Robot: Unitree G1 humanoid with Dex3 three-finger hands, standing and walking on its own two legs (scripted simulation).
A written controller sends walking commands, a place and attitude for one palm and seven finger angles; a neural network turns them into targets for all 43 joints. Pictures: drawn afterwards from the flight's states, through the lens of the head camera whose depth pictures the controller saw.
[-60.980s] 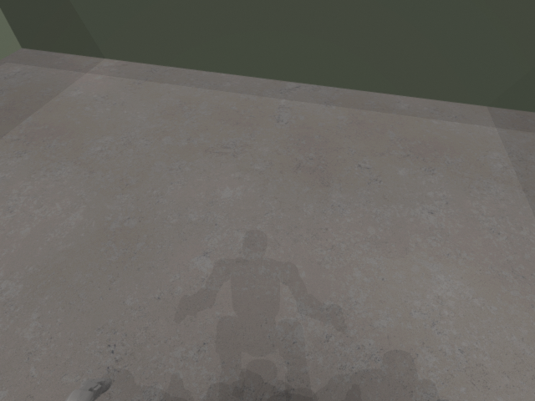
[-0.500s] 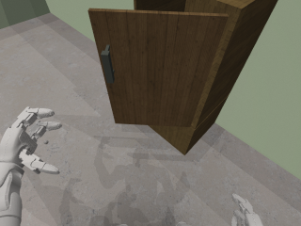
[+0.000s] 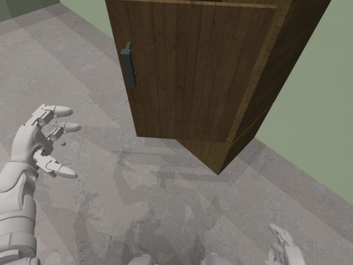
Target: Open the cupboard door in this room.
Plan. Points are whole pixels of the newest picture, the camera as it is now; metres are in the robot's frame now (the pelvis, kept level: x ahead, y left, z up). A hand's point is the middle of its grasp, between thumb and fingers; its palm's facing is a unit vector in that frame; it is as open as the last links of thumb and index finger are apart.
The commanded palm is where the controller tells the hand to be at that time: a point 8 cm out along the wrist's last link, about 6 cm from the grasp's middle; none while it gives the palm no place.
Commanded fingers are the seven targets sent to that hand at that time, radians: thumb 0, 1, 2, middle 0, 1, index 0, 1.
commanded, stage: move the hooked fingers beside the handle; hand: left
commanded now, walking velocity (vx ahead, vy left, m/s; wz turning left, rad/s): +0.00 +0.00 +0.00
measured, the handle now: (130, 65) +0.63 +0.17 +0.06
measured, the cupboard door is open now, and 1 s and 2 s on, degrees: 41 41 40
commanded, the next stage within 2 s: none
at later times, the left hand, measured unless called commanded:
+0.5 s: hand (80, 111) +0.43 +0.26 +0.08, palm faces -0.03 -1.00 +0.01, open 14.0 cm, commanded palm +0.41 +0.31 +0.08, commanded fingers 0.00 -0.50 0.30 -0.30 -1.20 -0.30 -1.20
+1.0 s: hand (99, 86) +0.52 +0.24 +0.08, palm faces -0.04 -1.00 +0.00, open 14.0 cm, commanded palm +0.51 +0.29 +0.07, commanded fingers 0.00 -0.50 0.30 -0.30 -1.20 -0.30 -1.20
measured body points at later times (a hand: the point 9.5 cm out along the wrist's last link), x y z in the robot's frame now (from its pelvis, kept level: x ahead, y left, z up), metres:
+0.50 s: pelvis +0.01 +0.01 -0.01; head +0.10 +0.02 +0.43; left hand +0.43 +0.31 +0.08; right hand +0.07 -0.26 -0.11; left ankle +0.00 +0.11 -0.70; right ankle +0.04 -0.10 -0.70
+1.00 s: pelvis +0.01 +0.02 -0.02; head +0.14 +0.04 +0.41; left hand +0.52 +0.29 +0.08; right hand +0.00 -0.25 -0.12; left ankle +0.00 +0.11 -0.70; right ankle +0.04 -0.10 -0.70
